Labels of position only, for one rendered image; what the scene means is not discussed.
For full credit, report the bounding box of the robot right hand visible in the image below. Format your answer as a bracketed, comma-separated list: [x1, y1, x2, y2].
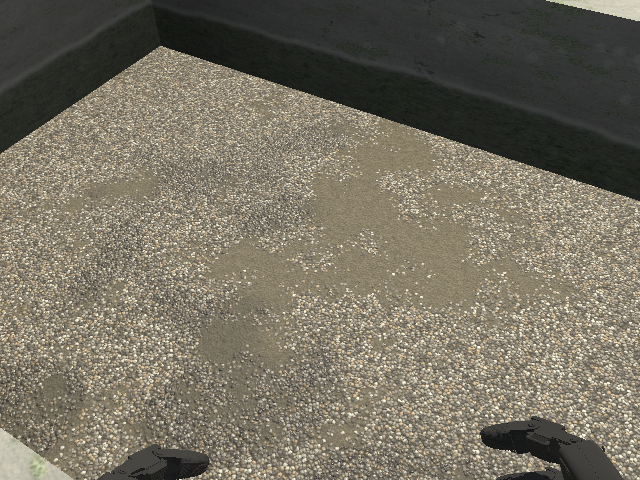
[480, 416, 624, 480]

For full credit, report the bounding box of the robot left hand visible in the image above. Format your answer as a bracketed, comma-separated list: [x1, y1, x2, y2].
[94, 444, 209, 480]

